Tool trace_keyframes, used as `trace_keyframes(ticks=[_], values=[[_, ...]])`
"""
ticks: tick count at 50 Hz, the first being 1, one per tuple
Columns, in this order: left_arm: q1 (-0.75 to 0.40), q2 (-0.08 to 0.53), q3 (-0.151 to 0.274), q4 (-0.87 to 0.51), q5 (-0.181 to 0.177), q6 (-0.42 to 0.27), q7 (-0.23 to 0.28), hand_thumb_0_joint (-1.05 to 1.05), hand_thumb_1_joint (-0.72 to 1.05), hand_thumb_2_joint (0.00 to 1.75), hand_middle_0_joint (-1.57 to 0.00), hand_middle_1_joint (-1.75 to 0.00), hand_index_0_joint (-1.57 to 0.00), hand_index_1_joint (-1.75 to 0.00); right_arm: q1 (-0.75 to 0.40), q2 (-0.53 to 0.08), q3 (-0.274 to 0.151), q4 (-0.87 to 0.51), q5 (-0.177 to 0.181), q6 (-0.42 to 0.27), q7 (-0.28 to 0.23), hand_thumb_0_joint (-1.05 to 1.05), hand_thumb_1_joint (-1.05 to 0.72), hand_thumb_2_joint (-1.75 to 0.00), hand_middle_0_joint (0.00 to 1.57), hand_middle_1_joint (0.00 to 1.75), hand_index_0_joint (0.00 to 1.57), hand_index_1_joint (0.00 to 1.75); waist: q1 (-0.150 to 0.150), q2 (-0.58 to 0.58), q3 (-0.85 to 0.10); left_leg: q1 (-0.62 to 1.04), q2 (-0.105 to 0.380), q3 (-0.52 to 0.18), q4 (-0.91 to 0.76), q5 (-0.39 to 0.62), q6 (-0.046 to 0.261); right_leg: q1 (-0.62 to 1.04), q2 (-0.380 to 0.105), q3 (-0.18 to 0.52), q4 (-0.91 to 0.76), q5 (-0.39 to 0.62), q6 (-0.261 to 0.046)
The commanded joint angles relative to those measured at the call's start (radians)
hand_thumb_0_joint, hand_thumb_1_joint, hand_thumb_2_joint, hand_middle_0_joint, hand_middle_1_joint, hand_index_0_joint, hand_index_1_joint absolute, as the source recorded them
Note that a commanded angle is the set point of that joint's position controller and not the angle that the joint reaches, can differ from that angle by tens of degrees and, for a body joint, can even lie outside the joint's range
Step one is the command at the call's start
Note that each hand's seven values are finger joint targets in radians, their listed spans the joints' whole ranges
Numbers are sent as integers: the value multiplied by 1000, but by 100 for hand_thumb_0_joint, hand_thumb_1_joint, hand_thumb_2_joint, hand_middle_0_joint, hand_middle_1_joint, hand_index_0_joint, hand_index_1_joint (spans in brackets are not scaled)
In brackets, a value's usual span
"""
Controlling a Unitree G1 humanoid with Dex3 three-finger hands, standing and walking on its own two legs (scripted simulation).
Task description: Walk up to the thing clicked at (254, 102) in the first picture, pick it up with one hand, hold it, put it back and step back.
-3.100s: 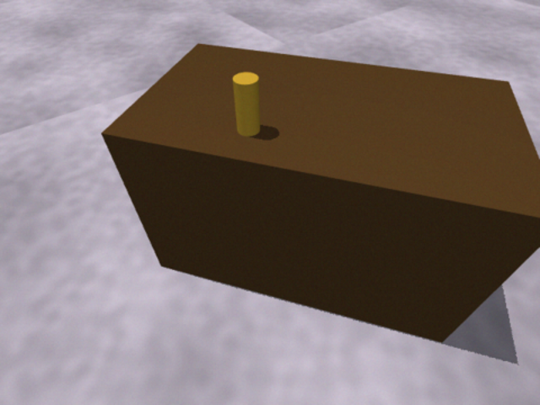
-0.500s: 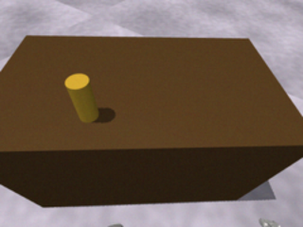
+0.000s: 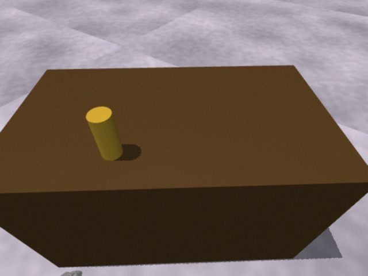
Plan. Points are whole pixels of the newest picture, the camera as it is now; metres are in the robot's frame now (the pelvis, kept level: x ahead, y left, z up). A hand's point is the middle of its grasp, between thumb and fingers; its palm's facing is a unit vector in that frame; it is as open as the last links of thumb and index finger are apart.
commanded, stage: walk up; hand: left
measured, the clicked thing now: (106, 135) +0.51 +0.24 +0.01
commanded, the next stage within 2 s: stand in 1.00 s
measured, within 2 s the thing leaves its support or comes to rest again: neither
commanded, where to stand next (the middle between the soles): +0.07 +0.01 m, yaw +2 degrees
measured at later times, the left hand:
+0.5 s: hand out of the picture +0.06 +0.26 -0.14, palm faces +0.06 -0.94 -0.33, open 7.4 cm
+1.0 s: hand out of the picture +0.08 +0.26 -0.14, palm faces +0.08 -0.94 -0.33, open 7.4 cm
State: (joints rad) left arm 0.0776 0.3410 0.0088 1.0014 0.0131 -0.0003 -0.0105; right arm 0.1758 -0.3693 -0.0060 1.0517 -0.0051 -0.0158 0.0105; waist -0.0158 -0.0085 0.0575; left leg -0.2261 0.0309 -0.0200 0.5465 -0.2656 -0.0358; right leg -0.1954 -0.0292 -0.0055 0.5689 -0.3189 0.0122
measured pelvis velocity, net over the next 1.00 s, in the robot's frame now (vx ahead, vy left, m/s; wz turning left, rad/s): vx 0.01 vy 0.00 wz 0.07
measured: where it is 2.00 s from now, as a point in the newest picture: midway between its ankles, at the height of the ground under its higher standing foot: outside the picture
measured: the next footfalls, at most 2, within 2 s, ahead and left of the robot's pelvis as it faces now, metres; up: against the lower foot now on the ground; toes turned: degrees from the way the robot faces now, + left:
none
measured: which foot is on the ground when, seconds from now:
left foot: down 0.00-1.00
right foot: down 0.00-1.00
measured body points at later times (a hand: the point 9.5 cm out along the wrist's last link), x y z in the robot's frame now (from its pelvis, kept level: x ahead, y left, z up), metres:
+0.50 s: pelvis +0.00 +0.00 +0.01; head +0.01 +0.01 +0.46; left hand +0.06 +0.31 -0.12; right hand +0.10 -0.29 -0.12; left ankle +0.02 +0.15 -0.73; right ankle +0.00 -0.13 -0.73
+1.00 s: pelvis +0.01 +0.00 +0.01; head +0.02 +0.00 +0.46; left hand +0.08 +0.31 -0.12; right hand +0.12 -0.29 -0.12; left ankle +0.02 +0.15 -0.73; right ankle +0.00 -0.13 -0.73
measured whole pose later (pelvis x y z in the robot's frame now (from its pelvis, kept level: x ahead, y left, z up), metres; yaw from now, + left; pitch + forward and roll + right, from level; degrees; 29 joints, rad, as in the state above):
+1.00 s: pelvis +0.01 +0.00 +0.01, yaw +4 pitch -2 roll +0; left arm 0.08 0.34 0.04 1.12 0.02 0.00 -0.01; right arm 0.10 -0.35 0.00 1.12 -0.01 -0.01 0.00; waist 0.01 0.00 0.05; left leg -0.18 0.02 -0.09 0.40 -0.19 -0.04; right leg -0.09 -0.04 -0.08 0.37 -0.24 0.02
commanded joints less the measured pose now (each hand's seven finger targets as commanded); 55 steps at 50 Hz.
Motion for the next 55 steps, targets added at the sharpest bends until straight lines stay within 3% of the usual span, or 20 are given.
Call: trace_keyframes(ticks=[1, 4, 7, 10, 12, 15, 21, 30, 45, 49, 50, 51, 55], values=[[-69, 240, 64, -41, -3, -23, 11, 0, 90, 90, -20, -30, -20, -30, -69, -206, -35, -50, -2, -30, -13, 0, -90, -90, 20, 30, 20, 30, 23, 1, -41, -28, 73, -99, -153, 112, 73, 24, -71, 88, -192, 25, -65], [-80, 228, 61, -22, -5, -20, 5, 0, 90, 90, -20, -30, -20, -30, -73, -214, -35, -32, -7, -31, -13, 0, -90, -90, 20, 30, 20, 30, 21, 38, -27, -42, 74, -113, -199, 16, 68, 28, -69, 84, -220, -41, -64], [-65, 222, 61, 2, -5, -21, 1, 0, 90, 90, -20, -30, -20, -30, -91, -216, -35, -25, -9, -32, -12, 0, -90, -90, 20, 30, 20, 30, 27, 53, -36, -35, 78, -123, -223, -26, 67, 40, -68, 78, -240, -34, -60], [-67, 225, 62, 12, -3, -25, -1, 0, 90, 90, -20, -30, -20, -30, -86, -209, -33, -22, -10, -32, -12, 0, -90, -90, 20, 30, 20, 30, 22, 39, -55, -14, 75, -113, -210, 26, 63, 57, -76, 79, -258, 10, -57], [-70, 224, 63, 23, -2, -28, 0, 0, 90, 90, -20, -30, -20, -30, -86, -207, -35, -15, -7, -34, -13, 0, -90, -90, 20, 30, 20, 30, 18, 29, -90, 22, 78, -103, -189, 140, 63, 79, -81, 70, -257, 88, -55], [-62, 224, 61, 32, -4, -30, 2, 0, 90, 90, -20, -30, -20, -30, -89, -206, -35, -16, -3, -32, -16, 0, -90, -90, 20, 30, 20, 30, 16, 9, -107, 62, 73, -86, -165, 230, 62, 81, -87, 59, -255, 177, -48], [-63, 222, 59, 47, -3, -25, 5, 0, 90, 90, -20, -30, -20, -30, -98, -205, -36, -6, -2, -23, -18, 0, -90, -90, 20, 30, 20, 30, 13, 8, -77, 43, 74, -99, -188, 193, 60, 76, -88, 45, -268, 133, -42], [-39, 222, 65, 63, -3, -25, 9, 0, 90, 90, -20, -30, -20, -30, -112, -196, -34, -2, -1, -21, -19, 0, -90, -90, 20, 30, 20, 30, 20, 6, -93, 54, 75, -104, -190, 279, 58, 114, -91, 24, -266, 197, -32], [-39, 216, 71, 52, -1, -20, 10, 0, 90, 90, -20, -30, -20, -30, -130, -192, -35, -2, -4, -20, -23, 0, -90, -90, 20, 30, 20, 30, 24, 31, -87, 29, 64, -114, -201, 278, 53, 140, -94, 3, -262, 178, -33], [-38, 217, 76, 54, 1, -18, 11, 0, 90, 90, -20, -30, -20, -30, -121, -191, -36, 0, -6, -19, -23, 0, -90, -90, 20, 30, 20, 30, 25, 13, -99, 28, 66, -116, -194, 297, 58, 158, -95, -4, -258, 199, -32], [-27, 208, 58, 58, -5, -22, 13, 0, 90, 90, -20, -30, -20, -30, -133, -189, -31, -3, -5, -17, -25, 0, -90, -90, 20, 30, 20, 30, 30, 15, -82, 59, 83, -112, -203, 358, 48, 127, -115, 25, -269, 273, -33], [-23, 210, 58, 60, -7, -24, 14, 0, 90, 90, -20, -30, -20, -30, -132, -192, -31, -4, -4, -17, -25, 0, -90, -90, 20, 30, 20, 30, 26, 22, -88, 77, 85, -114, -199, 367, 47, 129, -113, 22, -273, 280, -30], [-28, 216, 52, 60, -8, -28, 15, 0, 90, 90, -20, -30, -20, -30, -117, -194, -30, 3, -3, -13, -21, 0, -90, -90, 20, 30, 20, 30, 19, 13, -90, 88, 86, -109, -212, 346, 43, 131, -112, 24, -280, 273, -30]])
